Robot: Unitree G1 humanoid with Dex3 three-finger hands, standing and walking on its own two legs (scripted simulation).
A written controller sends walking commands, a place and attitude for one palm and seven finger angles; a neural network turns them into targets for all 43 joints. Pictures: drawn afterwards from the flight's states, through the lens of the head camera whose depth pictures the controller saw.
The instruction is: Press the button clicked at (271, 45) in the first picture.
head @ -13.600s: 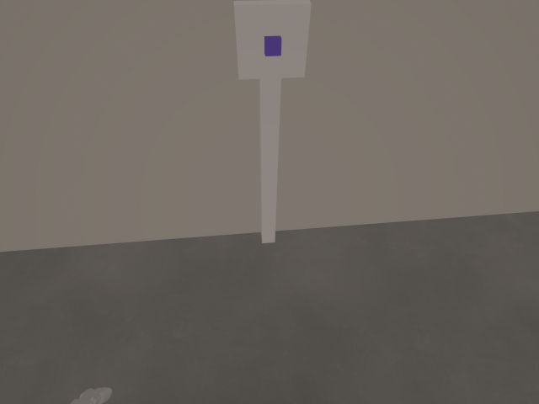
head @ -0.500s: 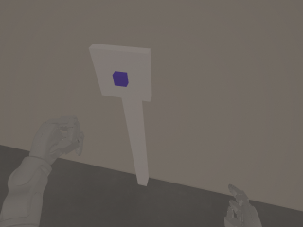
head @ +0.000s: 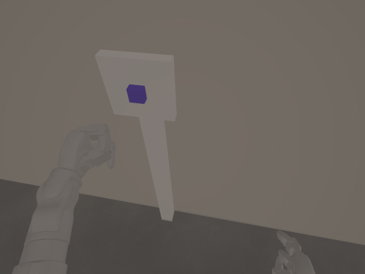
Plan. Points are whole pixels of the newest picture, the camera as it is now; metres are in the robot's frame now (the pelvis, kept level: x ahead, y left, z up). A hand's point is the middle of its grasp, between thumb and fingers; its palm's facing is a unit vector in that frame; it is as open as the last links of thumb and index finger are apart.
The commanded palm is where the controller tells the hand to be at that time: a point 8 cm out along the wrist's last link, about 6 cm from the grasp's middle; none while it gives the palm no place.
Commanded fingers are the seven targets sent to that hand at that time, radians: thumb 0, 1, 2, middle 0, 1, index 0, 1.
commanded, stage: aim a knuckle at the button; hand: left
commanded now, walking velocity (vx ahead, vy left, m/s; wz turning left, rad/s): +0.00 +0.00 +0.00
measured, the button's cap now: (137, 93) +0.50 +0.15 +0.14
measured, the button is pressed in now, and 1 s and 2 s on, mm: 0 0 5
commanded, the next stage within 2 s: press the button with the knuckle in 1.34 s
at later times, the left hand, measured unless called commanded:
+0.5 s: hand (131, 128) +0.41 +0.15 +0.11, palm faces -0.12 -0.99 -0.01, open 3.1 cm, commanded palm +0.38 +0.21 +0.12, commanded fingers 0.00 0.90 0.90 -1.30 -1.50 -1.30 -1.50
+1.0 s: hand (134, 127) +0.41 +0.14 +0.12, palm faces -0.12 -0.99 -0.01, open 3.1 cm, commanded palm +0.38 +0.20 +0.11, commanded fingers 0.00 0.90 0.90 -1.30 -1.50 -1.30 -1.50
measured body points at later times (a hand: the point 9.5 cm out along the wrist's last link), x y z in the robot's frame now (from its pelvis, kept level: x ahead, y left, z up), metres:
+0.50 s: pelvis +0.00 +0.01 +0.00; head +0.04 +0.00 +0.45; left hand +0.41 +0.20 +0.11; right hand +0.10 -0.25 -0.11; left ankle -0.04 +0.11 -0.73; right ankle +0.03 -0.11 -0.73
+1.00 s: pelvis +0.00 +0.01 +0.00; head +0.03 +0.00 +0.45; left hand +0.41 +0.20 +0.12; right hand +0.12 -0.24 -0.11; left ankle -0.04 +0.11 -0.73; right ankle +0.03 -0.11 -0.73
